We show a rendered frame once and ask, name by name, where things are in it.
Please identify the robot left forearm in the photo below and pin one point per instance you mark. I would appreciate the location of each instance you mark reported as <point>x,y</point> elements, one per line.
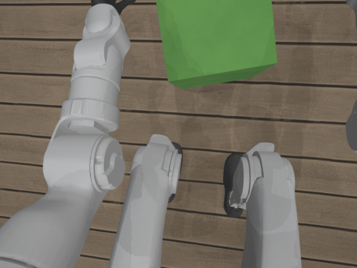
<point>96,76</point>

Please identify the robot left hand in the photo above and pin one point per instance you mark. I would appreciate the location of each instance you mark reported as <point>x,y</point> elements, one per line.
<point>119,6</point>

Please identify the carton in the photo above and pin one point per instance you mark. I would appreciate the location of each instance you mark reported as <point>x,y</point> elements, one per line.
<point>216,41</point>

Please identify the left robot upper arm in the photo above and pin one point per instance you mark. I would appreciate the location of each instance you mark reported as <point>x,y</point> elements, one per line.
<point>51,232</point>

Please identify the robot right foot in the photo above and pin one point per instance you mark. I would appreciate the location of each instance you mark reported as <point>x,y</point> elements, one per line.
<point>230,166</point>

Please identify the robot right forearm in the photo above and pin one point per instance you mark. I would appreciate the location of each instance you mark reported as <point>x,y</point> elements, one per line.
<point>353,5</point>

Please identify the robot left foot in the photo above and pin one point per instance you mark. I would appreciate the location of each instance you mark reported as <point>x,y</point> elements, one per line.
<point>177,146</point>

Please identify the right robot upper arm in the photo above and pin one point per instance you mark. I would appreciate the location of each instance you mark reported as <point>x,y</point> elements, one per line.
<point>351,129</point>

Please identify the robot foot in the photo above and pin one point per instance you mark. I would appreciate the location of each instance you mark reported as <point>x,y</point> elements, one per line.
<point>230,166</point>
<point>177,146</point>

